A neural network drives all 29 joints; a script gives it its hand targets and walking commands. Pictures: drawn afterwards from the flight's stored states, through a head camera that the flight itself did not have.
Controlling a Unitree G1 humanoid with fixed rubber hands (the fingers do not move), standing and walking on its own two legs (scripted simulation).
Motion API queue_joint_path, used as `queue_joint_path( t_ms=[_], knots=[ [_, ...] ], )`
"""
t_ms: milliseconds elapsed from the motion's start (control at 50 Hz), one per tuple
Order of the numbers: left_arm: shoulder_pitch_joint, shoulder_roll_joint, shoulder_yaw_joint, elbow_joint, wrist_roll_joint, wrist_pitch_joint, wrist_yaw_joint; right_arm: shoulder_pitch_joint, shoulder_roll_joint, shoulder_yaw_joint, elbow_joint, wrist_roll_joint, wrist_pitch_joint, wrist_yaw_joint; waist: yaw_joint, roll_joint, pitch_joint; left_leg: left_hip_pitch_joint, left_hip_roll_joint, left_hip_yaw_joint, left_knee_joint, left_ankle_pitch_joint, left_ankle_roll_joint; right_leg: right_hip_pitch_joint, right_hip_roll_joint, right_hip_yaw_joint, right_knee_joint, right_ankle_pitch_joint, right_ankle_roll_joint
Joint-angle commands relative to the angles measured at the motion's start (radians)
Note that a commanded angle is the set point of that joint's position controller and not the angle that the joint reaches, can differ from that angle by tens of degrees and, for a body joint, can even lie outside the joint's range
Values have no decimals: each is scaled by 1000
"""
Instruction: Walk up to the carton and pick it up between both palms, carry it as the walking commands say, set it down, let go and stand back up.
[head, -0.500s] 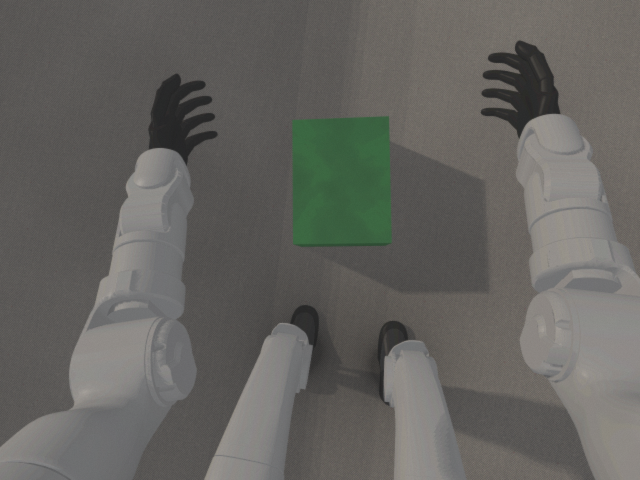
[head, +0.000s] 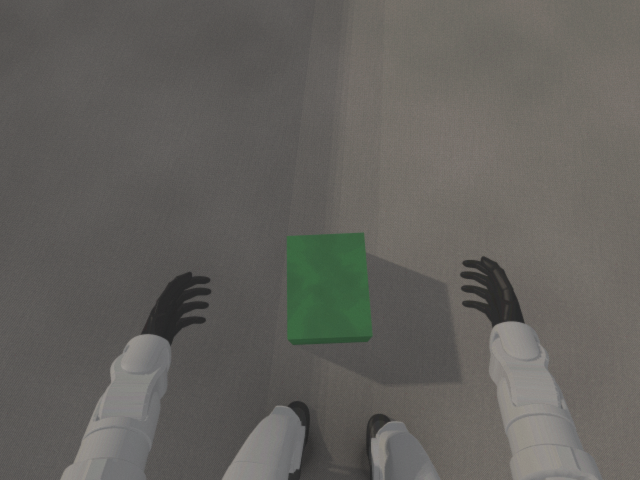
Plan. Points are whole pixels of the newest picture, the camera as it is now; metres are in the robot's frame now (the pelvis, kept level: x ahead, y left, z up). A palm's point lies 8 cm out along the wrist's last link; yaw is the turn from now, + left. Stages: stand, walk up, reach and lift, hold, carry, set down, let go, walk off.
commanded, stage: let go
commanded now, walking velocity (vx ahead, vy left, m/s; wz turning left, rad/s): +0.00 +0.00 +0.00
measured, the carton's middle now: (327, 289) +0.47 +0.05 -0.66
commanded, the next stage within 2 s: stand in 0.78 s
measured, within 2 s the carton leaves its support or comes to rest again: neither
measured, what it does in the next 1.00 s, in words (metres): shifts its weight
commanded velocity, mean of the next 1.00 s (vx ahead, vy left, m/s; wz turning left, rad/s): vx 0.00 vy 0.00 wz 0.00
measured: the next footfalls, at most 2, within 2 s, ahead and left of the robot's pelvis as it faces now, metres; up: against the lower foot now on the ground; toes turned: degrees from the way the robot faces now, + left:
none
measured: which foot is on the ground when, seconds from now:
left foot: down 0.00-1.00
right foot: down 0.00-1.00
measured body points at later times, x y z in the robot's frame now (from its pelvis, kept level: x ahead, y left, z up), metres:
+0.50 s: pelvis +0.04 -0.02 +0.03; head +0.05 -0.01 +0.48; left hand +0.20 +0.21 -0.04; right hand +0.21 -0.24 -0.04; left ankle +0.02 +0.11 -0.71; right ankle +0.01 -0.13 -0.71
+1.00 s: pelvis +0.06 -0.01 +0.03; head +0.06 +0.01 +0.48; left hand +0.18 +0.26 -0.07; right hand +0.16 -0.27 -0.07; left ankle +0.02 +0.11 -0.71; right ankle +0.01 -0.13 -0.71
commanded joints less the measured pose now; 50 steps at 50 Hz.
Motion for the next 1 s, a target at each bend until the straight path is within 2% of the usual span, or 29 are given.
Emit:
queue_joint_path(
  t_ms=[0, 100, 160, 280, 420, 540, 680, 760, 780, 800, 820, 840, 880, 900, 940, 980],
  knots=[
    [69, 76, -21, -96, -16, -34, 12, 44, -77, 3, -75, 14, -40, 13, -8, 7, -404, 487, 8, 6, -94, 328, -41, 265, 30, -65, -109, 139, -6],
    [199, 72, -62, -137, -32, -48, 29, 198, -89, 28, -93, 28, -67, 30, -21, 19, -273, 604, 7, 4, -174, 331, -44, 389, 25, -64, -192, 137, -11],
    [264, 74, -75, -156, -38, -46, 35, 271, -99, 42, -116, 35, -73, 39, -28, -1, -201, 654, 0, 8, -218, 331, -43, 475, 23, -61, -239, 157, -13],
    [339, 90, -87, -170, -35, -22, 33, 385, -103, 72, -171, 47, -51, 60, -45, -43, -45, 721, -16, 21, -290, 242, -34, 615, 21, -53, -316, 173, -14],
    [344, 105, -78, -195, -1, 30, 27, 438, -105, 86, -224, 49, 4, 89, -54, -15, 72, 782, -28, 34, -315, 188, -19, 665, 10, -43, -345, 164, -10],
    [347, 105, -77, -197, 11, 70, 34, 464, -112, 92, -233, 50, 29, 92, -51, -14, 103, 803, -36, 36, -316, 228, -14, 705, 7, -34, -335, 237, -5],
    [335, 105, -84, -215, 4, 108, 61, 498, -119, 99, -215, 55, 21, 72, -50, -38, 50, 797, -38, 43, -302, 314, -18, 751, 15, -22, -307, 390, 3],
    [332, 108, -90, -234, -1, 131, 71, 505, -119, 101, -213, 52, 21, 61, -50, -45, 29, 781, -33, 48, -298, 327, -22, 755, 17, -18, -299, 423, 7],
    [357, 198, -69, -98, 23, 38, 89, 608, -183, 78, -62, 24, -26, 31, -82, -185, 101, 591, 87, -39, -326, 80, -47, 697, -96, -37, -310, -10, 18],
    [400, 179, -71, -79, 42, -24, 114, 597, -229, 78, -33, 13, -59, 9, -46, -155, 138, 565, 82, -44, -316, -61, -56, 603, -121, 34, -358, -210, 16],
    [403, 177, -75, -50, 46, -58, 126, 578, -214, 79, -29, 13, -87, 6, -60, -139, 168, 528, 81, -59, -311, -92, -55, 547, -135, 65, -370, -289, 7],
    [392, 179, -78, -35, 41, -82, 131, 579, -195, 86, -11, 17, -111, 9, -68, -99, 158, 507, 80, -74, -305, -79, -51, 543, -143, 80, -363, -281, -3],
    [371, 174, -78, -11, 34, -115, 129, 565, -169, 96, 21, 30, -147, 22, -60, -9, 60, 502, 80, -110, -298, 21, -33, 616, -138, 63, -305, -133, -10],
    [369, 172, -79, -1, 30, -126, 126, 552, -169, 98, 31, 34, -159, 25, -52, 18, 9, 513, 86, -126, -291, 96, -24, 650, -133, 48, -272, -48, -10],
    [383, 179, -78, 27, 23, -139, 124, 556, -178, 99, 55, 41, -168, 24, -43, 28, -55, 536, 92, -141, -259, 255, -13, 687, -131, 32, -231, 70, -6],
    [405, 188, -80, 52, 18, -137, 128, 588, -191, 99, 80, 43, -165, 19, -45, 17, -73, 548, 89, -142, -228, 342, -6, 692, -129, 18, -206, 150, -3]
  ],
)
